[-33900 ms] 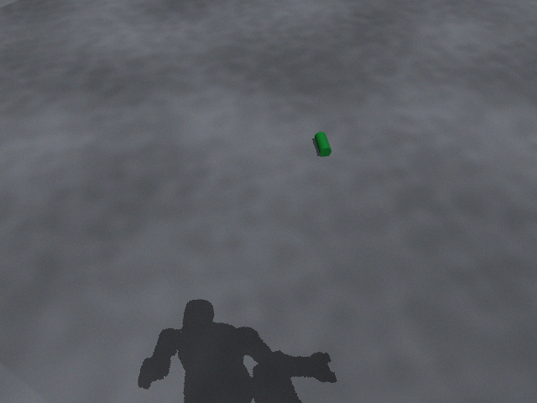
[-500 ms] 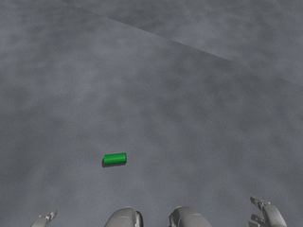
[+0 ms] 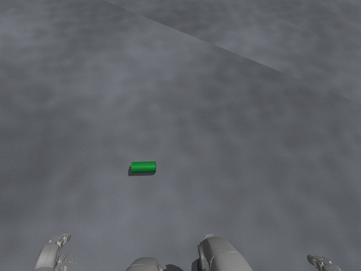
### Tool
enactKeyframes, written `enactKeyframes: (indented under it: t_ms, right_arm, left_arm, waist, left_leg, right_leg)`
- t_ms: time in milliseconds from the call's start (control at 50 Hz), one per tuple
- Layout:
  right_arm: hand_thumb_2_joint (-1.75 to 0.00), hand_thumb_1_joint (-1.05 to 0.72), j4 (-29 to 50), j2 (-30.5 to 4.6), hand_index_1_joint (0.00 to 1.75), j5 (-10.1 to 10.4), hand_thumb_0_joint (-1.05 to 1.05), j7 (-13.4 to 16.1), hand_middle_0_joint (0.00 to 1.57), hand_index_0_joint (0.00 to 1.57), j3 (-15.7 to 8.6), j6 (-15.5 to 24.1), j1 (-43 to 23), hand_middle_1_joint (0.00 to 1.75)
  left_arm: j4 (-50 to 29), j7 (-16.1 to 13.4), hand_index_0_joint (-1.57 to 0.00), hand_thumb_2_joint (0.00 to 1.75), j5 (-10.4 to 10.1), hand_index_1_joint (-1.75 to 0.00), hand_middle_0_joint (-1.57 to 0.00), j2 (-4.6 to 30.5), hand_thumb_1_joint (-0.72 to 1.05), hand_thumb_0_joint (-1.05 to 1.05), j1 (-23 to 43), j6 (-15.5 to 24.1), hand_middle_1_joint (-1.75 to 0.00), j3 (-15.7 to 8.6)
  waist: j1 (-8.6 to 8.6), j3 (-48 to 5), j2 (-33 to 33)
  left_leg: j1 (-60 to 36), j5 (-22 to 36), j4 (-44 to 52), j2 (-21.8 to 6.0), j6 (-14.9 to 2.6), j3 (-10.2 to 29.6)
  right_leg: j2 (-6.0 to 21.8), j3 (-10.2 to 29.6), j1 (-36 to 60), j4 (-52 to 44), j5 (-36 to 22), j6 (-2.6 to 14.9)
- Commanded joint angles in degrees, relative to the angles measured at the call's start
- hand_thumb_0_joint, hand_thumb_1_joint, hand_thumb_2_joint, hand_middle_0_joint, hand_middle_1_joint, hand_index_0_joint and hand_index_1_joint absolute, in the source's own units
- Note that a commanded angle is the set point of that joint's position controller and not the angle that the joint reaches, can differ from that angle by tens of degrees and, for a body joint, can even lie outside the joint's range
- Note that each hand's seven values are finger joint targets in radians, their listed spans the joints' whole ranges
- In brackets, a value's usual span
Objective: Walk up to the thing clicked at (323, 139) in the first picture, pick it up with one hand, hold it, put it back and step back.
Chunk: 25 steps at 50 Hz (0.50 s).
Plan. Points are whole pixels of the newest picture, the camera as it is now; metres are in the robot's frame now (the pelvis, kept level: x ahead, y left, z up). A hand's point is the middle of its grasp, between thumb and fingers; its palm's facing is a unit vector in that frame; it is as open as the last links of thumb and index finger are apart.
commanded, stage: step back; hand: left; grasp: from above
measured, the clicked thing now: (143, 167) +0.65 +0.18 -0.73
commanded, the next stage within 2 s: none
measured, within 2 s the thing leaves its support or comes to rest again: neither
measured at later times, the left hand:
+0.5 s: hand out of the picture -0.06 +0.23 -0.14, palm faces -0.04 -0.91 -0.41, open 7.4 cm
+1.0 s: hand out of the picture -0.27 +0.21 -0.15, palm faces -0.05 -0.91 -0.40, open 7.4 cm
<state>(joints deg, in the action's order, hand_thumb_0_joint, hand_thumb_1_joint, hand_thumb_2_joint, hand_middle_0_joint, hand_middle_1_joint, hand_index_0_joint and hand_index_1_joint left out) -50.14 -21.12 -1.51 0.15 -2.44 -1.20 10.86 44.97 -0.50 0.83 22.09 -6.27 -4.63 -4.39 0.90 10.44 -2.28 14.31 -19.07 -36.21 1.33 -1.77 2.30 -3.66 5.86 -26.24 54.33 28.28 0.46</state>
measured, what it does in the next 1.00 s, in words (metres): walks backwards: right foot, then left foot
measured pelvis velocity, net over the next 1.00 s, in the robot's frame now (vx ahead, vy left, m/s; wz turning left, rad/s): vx -0.35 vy -0.07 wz -0.07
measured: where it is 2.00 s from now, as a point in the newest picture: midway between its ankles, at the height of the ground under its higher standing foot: outside the picture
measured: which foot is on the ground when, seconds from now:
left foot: down 0.00-0.30, up 0.32-0.56, down 0.58-0.94, up 0.96-1.00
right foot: up 0.00-0.26, down 0.28-0.60, up 0.62-0.90, down 0.92-1.00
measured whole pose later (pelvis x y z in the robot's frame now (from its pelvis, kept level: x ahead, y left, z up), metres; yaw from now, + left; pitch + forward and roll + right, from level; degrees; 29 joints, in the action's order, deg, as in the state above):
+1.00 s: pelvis -0.35 -0.07 -0.01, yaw -4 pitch -3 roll -1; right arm -48.1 -24.0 -1.1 1.4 -3.5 -3.3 6.1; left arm 50.8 0.8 2.1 21.4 -12.5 -3.3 -4.3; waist -1.8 7.6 1.8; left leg 30.5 -23.6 -49.5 0.3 0.6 6.4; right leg -1.2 2.2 -14.4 39.4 22.7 0.6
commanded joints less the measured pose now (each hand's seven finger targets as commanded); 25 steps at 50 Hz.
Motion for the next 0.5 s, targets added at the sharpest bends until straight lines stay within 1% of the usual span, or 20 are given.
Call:
enactKeyframes:
  t_ms: [0, 40, 60, 80, 120, 140, 160, 200, 220, 240, 260, 280, 300, 320, 340, 360, 400, 440, 460, 480]
  right_arm:
    - [-0.9, -0.9, 6.07, -15.86, 0.3, -0.22, 0.0, 2.12, 0.2, 0.2, -4.07, 2.04, -3.9, 0.3]
    - [-0.9, -0.9, 6.27, -14.49, 0.3, -0.34, 0.0, 2.02, 0.2, 0.2, -4.07, 1.82, -2.97, 0.3]
    - [-0.9, -0.9, 6.6, -14.66, 0.3, -0.38, 0.0, 2.15, 0.2, 0.2, -4.23, 1.74, -1.65, 0.3]
    - [-0.9, -0.9, 6.36, -14.69, 0.3, -0.38, 0.0, 2.21, 0.2, 0.2, -4.2, 1.72, -0.35, 0.3]
    - [-0.9, -0.9, 6.74, -15.86, 0.3, -0.34, 0.0, 2.13, 0.2, 0.2, -4.59, 1.57, 0.25, 0.3]
    - [-0.9, -0.9, 6.9, -15.96, 0.3, -0.44, 0.0, 2.09, 0.2, 0.2, -4.68, 1.46, 0.29, 0.3]
    - [-0.9, -0.9, 7.15, -16.35, 0.3, -0.4, 0.0, 1.98, 0.2, 0.2, -4.66, 1.21, -0.53, 0.3]
    - [-0.9, -0.9, 7.65, -16.97, 0.3, -0.16, 0.0, 1.71, 0.2, 0.2, -4.68, 0.62, -2.19, 0.3]
    - [-0.9, -0.9, 8.0, -17.33, 0.3, 0.23, 0.0, 1.6, 0.2, 0.2, -4.84, 0.17, -3.94, 0.3]
    - [-0.9, -0.9, 7.82, -16.04, 0.3, 0.71, 0.0, 1.5, 0.2, 0.2, -4.39, -0.2, -3.67, 0.3]
    - [-0.9, -0.9, 8.37, -13.75, 0.3, 1.16, 0.0, 1.37, 0.2, 0.2, -3.61, -0.24, -3.1, 0.3]
    - [-0.9, -0.9, 9.77, -10.92, 0.3, 1.67, 0.0, 1.82, 0.2, 0.2, -3.18, 0.0, -5.32, 0.3]
    - [-0.9, -0.9, 8.95, -13.03, 0.3, 1.11, 0.0, 2.52, 0.2, 0.2, -4.16, -0.37, -5.4, 0.3]
    - [-0.9, -0.9, 7.74, -14.06, 0.3, 1.43, 0.0, 2.26, 0.2, 0.2, -4.23, -0.52, -4.28, 0.3]
    - [-0.9, -0.9, 6.47, -13.47, 0.3, 1.66, 0.0, 2.07, 0.2, 0.2, -4.03, -0.38, -1.13, 0.3]
    - [-0.9, -0.9, 5.68, -12.79, 0.3, 1.78, 0.0, 1.95, 0.2, 0.2, -3.81, -0.2, 0.09, 0.3]
    - [-0.9, -0.9, 5.57, -12.06, 0.3, 1.44, 0.0, 1.94, 0.2, 0.2, -3.13, 0.53, 0.85, 0.3]
    - [-0.9, -0.9, 5.96, -11.29, 0.3, 1.26, 0.0, 1.91, 0.2, 0.2, -2.81, 0.61, 0.56, 0.3]
    - [-0.9, -0.9, 6.38, -10.98, 0.3, 0.84, 0.0, 1.89, 0.2, 0.2, -2.91, 0.74, 0.33, 0.3]
    - [-0.9, -0.9, 5.93, -10.82, 0.3, 0.63, 0.0, 1.79, 0.2, 0.2, -2.94, 0.91, 0.4, 0.3]
  left_arm:
    - [-3.74, -1.06, -0.2, 0.9, -0.55, -0.3, -0.2, 10.72, 0.9, 0.0, -3.62, 1.93, -0.3, -3.91]
    - [-3.41, -0.8, -0.2, 0.9, -0.03, -0.3, -0.2, 10.2, 0.9, 0.0, -4.05, 1.95, -0.3, -4.05]
    - [-3.85, -0.71, -0.2, 0.9, 0.18, -0.3, -0.2, 9.98, 0.9, 0.0, -3.26, 1.96, -0.3, -4.02]
    - [-4.27, -0.64, -0.2, 0.9, 0.25, -0.3, -0.2, 9.99, 0.9, 0.0, -2.39, 2.19, -0.3, -3.95]
    - [-4.07, -0.42, -0.2, 0.9, 0.26, -0.3, -0.2, 9.73, 0.9, 0.0, -3.09, 2.28, -0.3, -3.7]
    - [-4.16, -0.42, -0.2, 0.9, 0.28, -0.3, -0.2, 9.53, 0.9, 0.0, -3.03, 2.49, -0.3, -3.54]
    - [-3.35, -0.37, -0.2, 0.9, 0.3, -0.3, -0.2, 9.51, 0.9, 0.0, -4.16, 2.7, -0.3, -3.58]
    - [-1.22, -0.13, -0.2, 0.9, 0.37, -0.3, -0.2, 9.1, 0.9, 0.0, -7.13, 2.98, -0.3, -3.51]
    - [0.67, 0.05, -0.2, 0.9, 0.33, -0.3, -0.2, 8.4, 0.9, 0.0, -11.2, 3.08, -0.3, -3.55]
    - [1.55, -0.07, -0.2, 0.9, 0.97, -0.3, -0.2, 9.83, 0.9, 0.0, -11.73, 3.48, -0.3, -3.79]
    - [0.69, -0.01, -0.2, 0.9, 1.82, -0.3, -0.2, 12.73, 0.9, 0.0, -10.91, 3.8, -0.3, -4.51]
    - [-0.78, 0.28, -0.2, 0.9, 1.33, -0.3, -0.2, 19.12, 0.9, 0.0, -8.22, 3.51, -0.3, -6.0]
    - [-2.87, 0.1, -0.2, 0.9, 1.66, -0.3, -0.2, 21.92, 0.9, 0.0, -4.13, 3.44, -0.3, -6.29]
    - [-3.9, -0.17, -0.2, 0.9, 1.32, -0.3, -0.2, 18.45, 0.9, 0.0, -1.62, 3.74, -0.3, -5.2]
    - [-4.6, -0.49, -0.2, 0.9, 1.13, -0.3, -0.2, 15.59, 0.9, 0.0, 2.58, 3.92, -0.3, -4.33]
    - [-4.53, -0.67, -0.2, 0.9, 1.58, -0.3, -0.2, 14.62, 0.9, 0.0, 4.2, 3.78, -0.3, -4.26]
    - [-4.72, -0.94, -0.2, 0.9, 1.93, -0.3, -0.2, 13.76, 0.9, 0.0, 2.44, 3.65, -0.3, -4.13]
    - [-4.77, -1.24, -0.2, 0.9, 2.14, -0.3, -0.2, 13.58, 0.9, 0.0, -0.18, 3.4, -0.3, -3.98]
    - [-5.0, -1.45, -0.2, 0.9, 2.17, -0.3, -0.2, 13.73, 0.9, 0.0, -0.9, 3.26, -0.3, -4.01]
    - [-4.67, -1.35, -0.2, 0.9, 1.74, -0.3, -0.2, 13.15, 0.9, 0.0, -1.93, 2.93, -0.3, -3.78]
  waist:
    - [-2.29, -10.02, 9.46]
    - [-1.23, -10.9, 8.54]
    - [-0.14, -10.79, 9.05]
    - [0.85, -11.08, 8.91]
    - [1.41, -12.19, 11.03]
    - [1.56, -13.01, 11.84]
    - [0.94, -13.89, 12.88]
    - [-0.26, -15.12, 13.99]
    - [-2.46, -16.58, 14.88]
    - [-2.28, -16.71, 12.83]
    - [-1.92, -15.08, 5.87]
    - [-3.21, -12.01, -11.23]
    - [-4.17, -9.08, -14.41]
    - [-2.11, -7.35, -8.79]
    - [0.15, -7.53, -4.67]
    - [0.72, -7.32, -5.51]
    - [-0.66, -8.43, -7.59]
    - [-2.32, -9.99, -8.91]
    - [-2.56, -10.61, -10.12]
    - [-3.0, -11.3, -9.61]
  left_leg:
    - [-1.84, 35.25, 10.53, -16.56, -11.2, 12.74]
    - [-5.96, 34.17, 9.45, -15.38, -12.06, 11.8]
    - [-7.12, 34.07, 9.04, -15.97, -12.59, 12.16]
    - [-9.1, 33.83, 8.54, -15.88, -12.95, 12.16]
    - [-9.53, 31.8, 8.49, -16.3, -13.43, 12.15]
    - [-10.95, 31.45, 7.92, -16.22, -12.79, 12.5]
    - [-9.48, 30.27, 7.33, -15.88, -11.94, 11.67]
    - [-5.84, 25.99, 6.3, -14.22, -10.11, 10.34]
    - [-3.97, 24.77, 3.89, -13.93, -8.55, 9.32]
    - [0.7, 20.33, 2.14, -11.5, -5.9, 8.33]
    - [9.9, 10.8, -1.84, -7.25, -2.67, 7.3]
    - [17.16, -7.77, -12.53, 3.58, 0.77, 1.97]
    - [12.56, -17.0, -26.4, 2.67, 2.32, 4.11]
    - [10.33, -14.13, -31.41, 2.3, 1.98, 7.72]
    - [11.35, -10.65, -32.94, 3.96, 1.42, 8.31]
    - [10.86, -9.26, -32.85, 4.58, 1.42, 6.14]
    - [10.57, -9.46, -27.8, 3.83, 2.11, 4.24]
    - [11.72, -11.2, -18.55, 2.63, 2.44, 2.09]
    - [11.14, -11.53, -12.13, 0.76, 2.02, 1.53]
    - [10.09, -10.48, -6.26, 0.53, 2.03, -0.01]
  right_leg:
    - [-2.19, 5.61, -1.91, 18.56, 1.82, 0.64]
    - [-1.93, 4.43, -2.62, 15.82, 1.46, -1.16]
    - [-1.32, 3.93, -2.53, 13.2, 2.25, -1.8]
    - [-0.96, 3.03, -2.88, 9.57, 2.4, -2.33]
    - [-0.17, 1.17, -0.64, 3.22, 2.21, -2.66]
    - [0.99, 0.1, 0.15, -2.43, 1.94, -2.34]
    - [2.01, -1.55, 3.16, -7.53, 0.62, -2.02]
    - [1.89, -4.2, 9.9, -18.51, -5.05, -0.78]
    - [2.28, -5.68, 14.66, -28.01, -12.11, 0.32]
    - [2.53, -5.12, 19.03, -31.18, -15.54, 1.21]
    - [7.71, 4.49, 21.75, -31.07, -14.16, 3.01]
    - [19.51, 18.7, 15.56, -35.13, -15.01, 10.8]
    - [28.42, 26.77, 2.55, -37.97, -15.72, 17.77]
    - [26.01, 21.95, -0.34, -36.84, -18.66, 16.48]
    - [20.67, 13.31, 3.02, -32.83, -25.59, 13.98]
    - [18.19, 8.55, 2.98, -30.99, -26.95, 12.27]
    - [15.8, 5.22, 7.61, -28.11, -31.31, 11.12]
    - [16.24, 5.58, 15.24, -26.16, -36.05, 10.96]
    - [17.25, 6.54, 17.68, -25.06, -37.44, 10.79]
    - [16.68, 6.13, 19.75, -23.35, -37.97, 10.44]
